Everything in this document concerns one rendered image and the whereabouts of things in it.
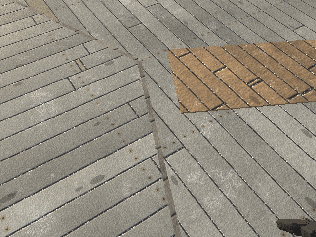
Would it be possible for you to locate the robot right hand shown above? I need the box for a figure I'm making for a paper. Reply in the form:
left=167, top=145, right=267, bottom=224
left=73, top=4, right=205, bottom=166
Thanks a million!
left=276, top=218, right=316, bottom=237

